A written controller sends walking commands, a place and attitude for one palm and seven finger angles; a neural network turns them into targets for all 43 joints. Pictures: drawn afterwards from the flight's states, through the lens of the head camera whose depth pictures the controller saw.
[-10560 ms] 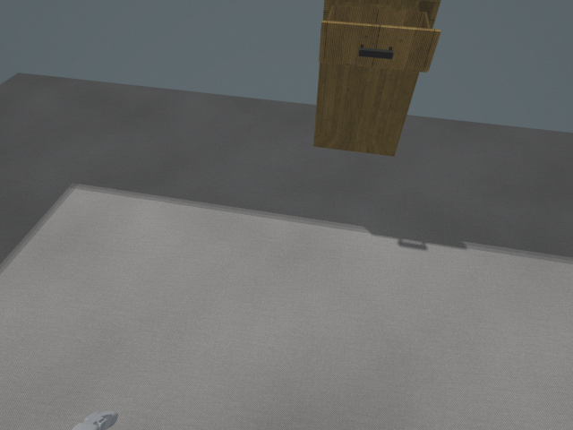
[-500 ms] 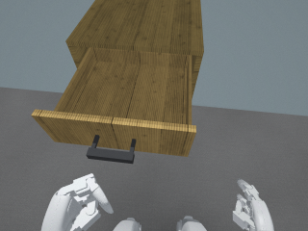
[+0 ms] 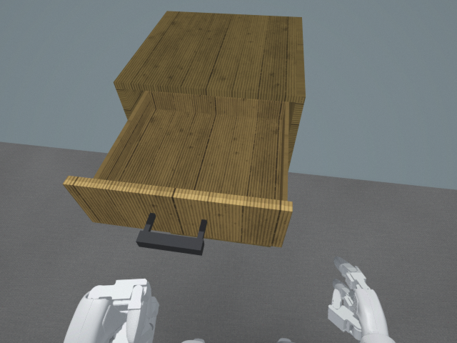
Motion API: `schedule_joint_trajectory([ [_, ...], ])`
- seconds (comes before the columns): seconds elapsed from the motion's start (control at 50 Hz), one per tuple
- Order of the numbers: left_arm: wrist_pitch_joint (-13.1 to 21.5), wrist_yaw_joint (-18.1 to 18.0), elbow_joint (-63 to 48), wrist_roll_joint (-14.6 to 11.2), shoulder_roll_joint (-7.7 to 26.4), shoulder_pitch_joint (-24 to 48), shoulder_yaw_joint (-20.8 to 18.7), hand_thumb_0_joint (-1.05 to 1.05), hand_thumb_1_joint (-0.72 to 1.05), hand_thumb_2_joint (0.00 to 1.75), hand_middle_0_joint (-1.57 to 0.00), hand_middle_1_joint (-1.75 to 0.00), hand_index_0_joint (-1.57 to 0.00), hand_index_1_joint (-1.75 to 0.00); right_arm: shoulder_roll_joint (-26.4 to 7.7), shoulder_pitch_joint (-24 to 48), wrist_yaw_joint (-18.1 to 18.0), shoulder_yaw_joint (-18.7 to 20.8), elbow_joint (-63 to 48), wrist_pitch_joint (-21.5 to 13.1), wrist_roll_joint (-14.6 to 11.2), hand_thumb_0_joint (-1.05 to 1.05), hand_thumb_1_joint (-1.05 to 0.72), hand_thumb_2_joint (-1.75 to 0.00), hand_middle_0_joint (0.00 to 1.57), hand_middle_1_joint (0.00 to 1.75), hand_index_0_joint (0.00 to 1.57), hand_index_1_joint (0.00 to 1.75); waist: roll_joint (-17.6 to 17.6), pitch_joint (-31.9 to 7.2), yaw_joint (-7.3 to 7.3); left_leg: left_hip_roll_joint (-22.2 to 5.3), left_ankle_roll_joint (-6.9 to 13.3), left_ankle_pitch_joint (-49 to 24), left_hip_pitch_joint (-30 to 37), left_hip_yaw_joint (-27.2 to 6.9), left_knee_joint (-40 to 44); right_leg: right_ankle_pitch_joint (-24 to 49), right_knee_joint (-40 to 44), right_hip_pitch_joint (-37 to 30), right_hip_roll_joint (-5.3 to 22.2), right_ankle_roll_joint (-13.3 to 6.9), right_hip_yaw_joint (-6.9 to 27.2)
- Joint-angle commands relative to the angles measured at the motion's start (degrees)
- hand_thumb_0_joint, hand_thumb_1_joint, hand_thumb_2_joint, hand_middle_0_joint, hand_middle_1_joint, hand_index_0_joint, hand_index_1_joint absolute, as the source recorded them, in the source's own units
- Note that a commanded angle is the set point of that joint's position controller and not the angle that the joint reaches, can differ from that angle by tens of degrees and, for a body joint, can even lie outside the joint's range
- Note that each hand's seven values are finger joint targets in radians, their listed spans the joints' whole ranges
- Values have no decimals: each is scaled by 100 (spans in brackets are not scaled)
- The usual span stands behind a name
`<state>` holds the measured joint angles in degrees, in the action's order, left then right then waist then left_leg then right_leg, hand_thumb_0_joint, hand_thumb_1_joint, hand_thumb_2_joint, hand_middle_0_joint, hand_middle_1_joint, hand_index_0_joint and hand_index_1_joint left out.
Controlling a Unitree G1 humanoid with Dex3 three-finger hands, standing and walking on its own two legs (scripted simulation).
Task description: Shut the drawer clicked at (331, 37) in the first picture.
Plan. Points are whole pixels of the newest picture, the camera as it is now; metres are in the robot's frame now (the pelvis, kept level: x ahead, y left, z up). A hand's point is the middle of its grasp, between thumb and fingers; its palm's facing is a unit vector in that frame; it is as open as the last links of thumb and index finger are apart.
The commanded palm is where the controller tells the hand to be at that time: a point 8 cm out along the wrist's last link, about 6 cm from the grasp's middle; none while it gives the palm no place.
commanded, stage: raise the hand and make a fist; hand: left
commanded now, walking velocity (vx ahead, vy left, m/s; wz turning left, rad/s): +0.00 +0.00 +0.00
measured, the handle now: (173, 232) +0.31 +0.13 +0.01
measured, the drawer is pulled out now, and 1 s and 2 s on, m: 0.30 0.30 0.30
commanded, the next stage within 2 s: bring the fist close to the handle in 0.38 s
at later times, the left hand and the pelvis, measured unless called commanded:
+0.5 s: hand (143, 325) +0.14 +0.12 +0.11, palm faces -0.06 -1.00 -0.01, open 3.2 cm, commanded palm +0.10 +0.17 +0.10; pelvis +0.00 +0.01 +0.00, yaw +0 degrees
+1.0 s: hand (169, 307) +0.17 +0.10 +0.06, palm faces -0.09 -1.00 +0.00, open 3.2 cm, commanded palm +0.15 +0.16 +0.05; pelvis -0.01 +0.01 -0.02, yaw -1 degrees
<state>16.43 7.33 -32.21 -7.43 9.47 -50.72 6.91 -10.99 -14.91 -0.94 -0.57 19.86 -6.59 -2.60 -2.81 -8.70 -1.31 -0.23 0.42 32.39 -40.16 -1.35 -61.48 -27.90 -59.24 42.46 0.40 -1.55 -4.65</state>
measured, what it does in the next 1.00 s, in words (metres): stands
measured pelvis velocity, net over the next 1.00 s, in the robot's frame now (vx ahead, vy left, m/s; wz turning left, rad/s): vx -0.01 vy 0.01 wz -0.01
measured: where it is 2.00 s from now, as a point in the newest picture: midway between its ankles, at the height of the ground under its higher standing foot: outside the picture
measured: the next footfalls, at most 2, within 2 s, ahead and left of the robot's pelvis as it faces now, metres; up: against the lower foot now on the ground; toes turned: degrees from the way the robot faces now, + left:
none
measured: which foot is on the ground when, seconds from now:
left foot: down 0.00-1.00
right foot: down 0.00-1.00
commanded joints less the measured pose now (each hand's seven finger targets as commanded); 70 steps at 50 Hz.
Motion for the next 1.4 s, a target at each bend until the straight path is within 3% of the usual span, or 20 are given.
schedule_joint_trajectory([
  [0.0,360,-28,-1238,-71,234,-393,-98,0,90,90,-140,-160,-140,-160,-591,434,-43,300,-1053,-424,-28,0,-90,-90,20,30,20,30,459,-380,160,60,177,-1478,-75,-13,930,1007,1025,-967,20,57,252],
  [0.04,355,-26,-1106,-50,189,-566,-123,0,90,90,-140,-160,-140,-160,-585,447,-53,317,-1040,-419,-30,0,-90,-90,20,30,20,30,556,-375,118,68,168,-1479,-107,12,921,981,1068,-1032,33,50,304],
  [0.2,430,-73,-1261,-69,234,-603,-154,0,90,90,-140,-160,-140,-160,-583,429,-36,330,-1067,-462,-30,0,-90,-90,20,30,20,30,375,-498,72,70,164,-1579,-47,17,959,1108,959,-1036,20,36,228],
  [0.24,435,-91,-1196,-49,172,-581,-105,0,90,90,-140,-160,-140,-160,-585,439,-44,330,-1049,-453,-22,0,-90,-90,20,30,20,30,462,-393,110,66,169,-1552,-69,17,947,1100,985,-994,12,38,229],
  [0.34,426,-105,-1248,1,216,-485,-72,0,90,90,-140,-160,-140,-160,-621,416,-42,318,-1065,-461,-22,0,-90,-90,20,30,20,30,291,-399,130,54,174,-1499,-18,-3,962,991,930,-874,-2,25,181],
  [0.42,374,-117,-1244,8,263,-543,-141,0,90,90,-140,-160,-140,-160,-620,438,-34,332,-1064,-453,-37,0,-90,-90,20,30,20,30,304,-446,74,40,157,-1626,22,-30,991,1119,881,-916,-16,14,146],
  [0.52,356,-93,-985,27,132,-263,29,0,90,90,-140,-160,-140,-160,-655,451,-42,297,-1047,-450,-2,0,-90,-90,20,30,20,30,478,-174,194,60,160,-1377,-163,-59,937,884,886,-691,-29,33,128],
  [0.58,452,-98,-962,80,12,-43,242,0,90,90,-140,-160,-140,-160,-685,358,-19,286,-1084,-474,34,0,-90,-90,20,30,20,30,367,-370,230,82,153,-1344,-162,-76,849,842,738,-555,-32,27,117],
  [0.66,526,-208,-888,194,20,-24,274,0,90,90,-140,-160,-140,-160,-690,302,22,296,-1124,-421,61,0,-90,-90,20,30,20,30,236,-634,173,72,125,-1514,-147,-81,764,973,535,-486,-33,-4,80],
  [0.7,546,-262,-862,239,-86,228,431,0,90,90,-140,-160,-140,-160,-697,298,41,278,-1153,-401,73,0,-90,-90,20,30,20,30,226,-611,226,79,120,-1480,-219,-90,713,952,486,-384,-33,1,84],
  [0.74,541,-364,-617,315,-21,409,348,0,90,90,-140,-160,-140,-160,-717,299,37,280,-1107,-350,99,0,-90,-90,20,30,20,30,417,-538,262,72,104,-1352,-352,-116,678,823,467,-298,-44,-8,95],
  [0.82,537,-474,-463,363,30,488,288,0,90,90,-140,-160,-140,-160,-720,331,45,277,-1128,-286,113,0,-90,-90,20,30,20,30,370,-727,203,81,101,-1336,-466,-85,603,813,412,-307,-38,-26,147],
  [0.94,608,-518,-79,313,-11,962,177,0,90,90,-140,-160,-140,-160,-745,337,21,249,-1043,-250,143,0,-90,-90,20,30,20,30,537,-811,274,97,102,-1159,-728,-41,418,674,417,-236,-17,-10,250],
  [1.0,719,-480,-82,265,-107,1046,265,0,90,90,-140,-160,-140,-160,-757,319,37,249,-999,-295,138,0,-90,-90,20,30,20,30,273,-1001,261,99,89,-1353,-669,-44,362,916,290,-203,-7,-24,225],
  [1.1,800,-499,205,309,-106,1080,267,0,90,90,-140,-160,-140,-160,-761,304,73,284,-912,-298,169,0,-90,-90,20,30,20,30,373,-1117,276,88,73,-1534,-789,-51,216,1177,131,-135,5,-23,220],
  [1.2,888,-574,374,402,-188,1573,388,0,90,90,-140,-160,-140,-160,-782,336,94,256,-889,-260,202,0,-90,-90,20,30,20,30,306,-1089,353,98,69,-1359,-978,-67,72,960,6,151,20,-35,228],
  [1.22,893,-620,421,430,-113,1774,317,0,90,90,-140,-160,-140,-160,-791,342,78,261,-855,-254,214,0,-90,-90,20,30,20,30,438,-1119,397,86,83,-1315,-1049,-70,2,916,-13,199,10,-28,238],
  [1.28,956,-651,550,436,-180,1864,331,0,90,90,-140,-160,-140,-160,-788,327,92,256,-829,-256,232,0,-90,-90,20,30,20,30,322,-1314,347,101,69,-1363,-1057,-60,-74,973,-101,237,19,-43,259],
  [1.32,932,-682,717,430,-64,2041,187,0,90,90,-140,-160,-140,-160,-808,330,80,250,-785,-229,237,0,-90,-90,20,30,20,30,484,-1392,364,101,78,-1358,-1189,-60,-148,1009,-122,185,9,-40,292],
  [1.38,926,-660,778,404,-141,2128,210,0,90,90,-140,-160,-140,-160,-804,353,89,249,-771,-202,231,0,-90,-90,20,30,20,30,340,-1571,334,112,66,-1419,-1186,-40,-198,1112,-201,196,25,-40,301],
])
